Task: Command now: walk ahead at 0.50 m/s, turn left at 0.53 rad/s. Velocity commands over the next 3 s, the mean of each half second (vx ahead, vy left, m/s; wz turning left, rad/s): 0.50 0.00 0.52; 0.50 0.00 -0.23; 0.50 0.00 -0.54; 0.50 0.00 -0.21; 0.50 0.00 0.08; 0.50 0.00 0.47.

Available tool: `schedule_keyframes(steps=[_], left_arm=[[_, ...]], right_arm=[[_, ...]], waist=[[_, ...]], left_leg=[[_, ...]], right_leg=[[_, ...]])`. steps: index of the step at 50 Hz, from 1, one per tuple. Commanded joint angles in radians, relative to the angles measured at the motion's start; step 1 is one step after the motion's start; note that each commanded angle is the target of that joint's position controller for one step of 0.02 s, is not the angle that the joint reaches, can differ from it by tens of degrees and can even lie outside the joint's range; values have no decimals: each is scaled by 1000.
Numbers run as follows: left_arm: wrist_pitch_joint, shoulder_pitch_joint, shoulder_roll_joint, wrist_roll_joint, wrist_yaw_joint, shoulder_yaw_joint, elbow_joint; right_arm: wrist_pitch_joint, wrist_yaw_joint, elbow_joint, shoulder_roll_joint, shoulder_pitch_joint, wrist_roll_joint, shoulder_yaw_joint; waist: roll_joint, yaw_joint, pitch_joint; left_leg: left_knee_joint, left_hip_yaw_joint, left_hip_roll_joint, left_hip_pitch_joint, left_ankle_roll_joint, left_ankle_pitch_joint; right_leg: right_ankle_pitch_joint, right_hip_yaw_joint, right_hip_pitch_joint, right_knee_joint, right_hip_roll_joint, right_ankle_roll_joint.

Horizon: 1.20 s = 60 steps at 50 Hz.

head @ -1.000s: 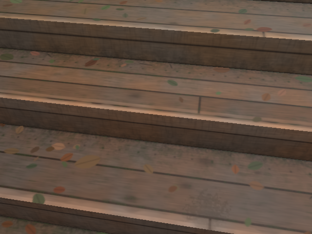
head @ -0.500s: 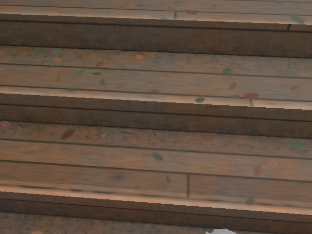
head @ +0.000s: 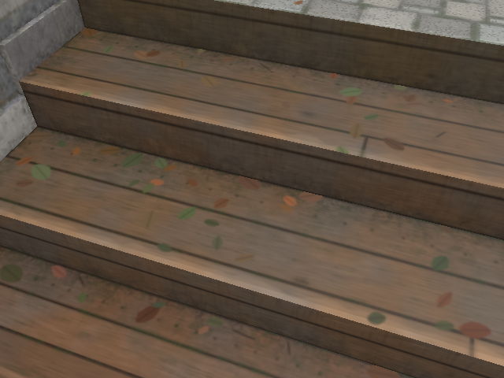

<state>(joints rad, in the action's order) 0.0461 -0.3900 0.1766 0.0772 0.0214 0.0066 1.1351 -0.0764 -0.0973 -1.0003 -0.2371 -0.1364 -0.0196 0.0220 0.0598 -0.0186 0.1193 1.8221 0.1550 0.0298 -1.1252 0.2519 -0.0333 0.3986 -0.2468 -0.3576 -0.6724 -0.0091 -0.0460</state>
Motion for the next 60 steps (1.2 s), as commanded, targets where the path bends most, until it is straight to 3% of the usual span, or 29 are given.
schedule_keyframes(steps=[1, 4, 9, 11, 13, 16, 17, 18, 19, 20, 22, 25, 28, 30, 31, 33, 38, 39, 41, 44, 45, 47, 48, 49, 50, 53, 54, 58, 60], left_arm=[[40, 157, -58, 32, 8, -37, -81], [33, -117, -41, 79, 5, -49, 40], [49, -200, -43, 99, 0, -66, 80], [44, -296, -61, 96, 25, -74, 120], [49, -214, 32, 35, 73, -54, 72], [101, -125, 239, -9, 54, -4, -30], [105, -128, 257, 22, 56, 10, -54], [107, -230, 198, 53, 72, 3, -44], [90, -169, 170, 52, 114, 1, -36], [66, -118, 114, -31, 141, 12, -67], [73, -26, 2, -30, 116, 7, -92], [65, 77, -50, -32, 61, -26, -167], [31, 77, 2, -26, 58, -23, -158], [14, 221, -49, -67, -59, -29, -307], [19, 140, 5, -47, 32, -33, -204], [37, 231, 16, -40, 58, -29, -250], [2, 517, 23, -57, 40, -49, -437], [-19, 588, 22, -46, 46, -56, -461], [-44, 634, -34, -37, 59, -59, -487], [-39, 464, 32, -65, 69, -33, -472], [-17, 361, 87, -66, 60, -12, -433], [-10, -68, 155, -59, 35, 25, -286], [-10, -228, 215, 3, 21, 36, -229], [5, -216, 198, 18, 2, 44, -203], [16, -119, 140, 5, -1, 36, -189], [24, 160, -48, -21, 23, -16, -144], [35, 226, -64, -30, 22, -24, -151], [71, 213, 45, 16, 25, -2, -178], [78, -37, 32, 7, 14, -10, -90]], right_arm=[[7, -23, 29, 36, 19, 1, -25], [16, -5, 89, 76, 146, 17, -55], [42, 24, 217, 90, 316, 31, -91], [67, 27, 310, 80, 503, 9, -98], [131, 0, 350, 111, 595, 0, -109], [95, -4, 236, -8, 209, 34, -41], [76, 20, 186, -56, 43, 35, -21], [67, 27, 147, -78, -145, 62, -10], [78, 46, 64, -122, -374, -8, 18], [75, 50, 9, -215, -496, -35, 52], [18, 67, -63, -129, -367, -25, 47], [0, 36, -66, 67, -57, -44, -18], [-38, 42, -4, 91, 82, -41, -27], [-80, 102, -132, 41, -188, 17, -21], [-66, 75, -105, 36, -283, -97, -22], [-23, 58, -137, 74, -388, -147, -36], [-14, 40, -158, 33, -485, -142, -57], [-15, 36, -104, 35, -402, -109, -62], [-39, 27, -67, -26, -358, -44, -65], [-58, 25, -68, -215, -385, -7, -9], [-55, 13, -69, -169, -461, -66, -12], [-33, -11, -51, -104, -430, -105, -19], [-14, -30, -12, -75, -235, -51, -3], [-17, -23, -5, -60, -210, -16, -3], [-31, 3, 2, -17, -178, -26, -15], [-19, 56, 101, 45, -62, -50, -45], [-6, 57, 93, 46, -98, -58, -51], [3, 57, 151, -34, 0, -25, -37], [3, 59, 148, 14, 27, -57, -54]], waist=[[-61, 67, -86], [-83, -19, -102], [-87, -23, -126], [-50, -56, -123], [-169, 4, -118], [-254, 154, -73], [-242, 174, 63], [-167, 190, 208], [-62, 276, 215], [-17, 264, 244], [62, 149, 32], [-137, -54, -23], [-77, -134, -74], [-92, -58, -142], [125, -10, -50], [-19, 35, -115], [-6, 65, -131], [-9, 69, -144], [77, 30, -128], [92, -38, -59], [89, -3, 61], [-123, -171, 245], [-274, -216, 147], [-218, -191, 55], [-153, -127, -60], [-17, 71, -34], [-79, 104, -23], [-61, 97, 4], [-135, 18, -28]], left_leg=[[76, 0, 18, -117, 13, -10], [300, -8, -2, -473, 69, -167], [120, -106, 58, -533, 79, -166], [-203, -188, 108, -411, 62, -77], [-398, -318, 32, 120, -18, -317], [-674, -373, -143, 386, -57, -281], [-646, -287, -144, 724, -24, -102], [-696, -36, -106, 1178, 28, -95], [-1049, 289, -11, 1391, 72, -163], [-1323, 674, 145, 1255, 110, -251], [-1328, 565, 126, 857, 43, -369], [-1358, 317, 112, 576, 8, -321], [-1482, 78, 86, 409, -21, -252], [-1539, 1, 104, 526, -54, -101], [-1469, 40, 93, 670, 0, -82], [-1429, 43, 134, 871, -29, -141], [-1582, -67, 185, 993, -21, -82], [-1697, -137, 178, 857, -10, -73], [-1749, -186, 196, 629, 23, 465], [-1496, -241, 264, 1189, 7, 1289], [-1344, -272, 247, 1109, -49, 1509], [-873, -190, 68, 531, -111, 763], [-414, -48, -109, 267, -145, -7], [-180, 104, -70, 139, -116, 62], [-119, 110, -47, 109, -112, 119], [8, 67, -28, 73, -50, 19], [52, 53, -23, 47, -45, -33], [-184, -160, 14, 251, -129, -6], [13, -155, 16, 5, -173, -98]], right_leg=[[-300, 168, 28, 421, -231, -161], [-373, 167, 379, 417, -282, -183], [-476, 83, 497, 520, -281, -154], [-493, 45, 480, 590, -283, -151], [-890, -45, 146, 670, -293, -201], [-1826, -87, 427, 379, -360, -120], [-1864, -60, 300, 197, -336, -65], [-1563, 38, -67, -64, -253, -29], [-649, 102, -340, -370, -100, -27], [-306, 311, -393, -914, 28, -26], [-444, 482, -518, -1294, 19, -65], [-450, 479, -621, -1360, -9, -154], [-353, 398, -572, -1265, -63, -136], [-310, 303, -607, -1170, -30, -26], [-255, 312, -767, -1566, 2, -86], [-228, 418, -1055, -1649, 53, -166], [-416, 262, -1093, -1217, -81, -143], [-329, 172, -888, -972, -107, -134], [-124, 41, -425, -812, -14, -77], [-6, 15, -437, -414, 117, -66], [-197, 86, -175, -517, 125, -134], [-83, 648, 461, -148, 1, -275], [38, 1065, 441, 183, -112, -332], [232, 1074, 314, 201, -129, -260], [232, 1017, 114, 163, -130, -278], [-7, 739, -133, 182, -79, -233], [-72, 678, -164, 219, -56, -227], [-276, 426, -358, 271, 46, -172], [-381, 555, -114, 238, -26, -227]])
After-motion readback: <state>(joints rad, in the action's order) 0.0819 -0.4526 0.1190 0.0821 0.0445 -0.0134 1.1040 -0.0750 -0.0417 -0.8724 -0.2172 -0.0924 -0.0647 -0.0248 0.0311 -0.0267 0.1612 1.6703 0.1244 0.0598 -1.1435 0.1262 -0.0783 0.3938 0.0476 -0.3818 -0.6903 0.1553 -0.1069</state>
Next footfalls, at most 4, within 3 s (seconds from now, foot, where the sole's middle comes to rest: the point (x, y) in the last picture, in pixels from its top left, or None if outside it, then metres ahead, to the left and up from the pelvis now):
0.32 left None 0.40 0.18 -0.59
0.88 right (253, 241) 0.75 0.05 -0.43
1.44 left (181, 90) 1.15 0.25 -0.27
2.10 right None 1.40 -0.07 -0.11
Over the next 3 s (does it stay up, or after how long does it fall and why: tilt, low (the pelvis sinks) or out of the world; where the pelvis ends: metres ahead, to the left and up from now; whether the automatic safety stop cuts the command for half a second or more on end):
stays up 1.73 0.07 0.67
